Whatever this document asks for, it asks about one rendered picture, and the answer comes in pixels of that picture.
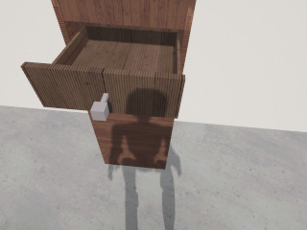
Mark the drawer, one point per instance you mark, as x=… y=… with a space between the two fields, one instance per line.
x=139 y=69

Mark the cabinet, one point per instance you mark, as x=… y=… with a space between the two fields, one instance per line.
x=126 y=139

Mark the handle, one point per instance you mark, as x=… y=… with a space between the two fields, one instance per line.
x=99 y=110

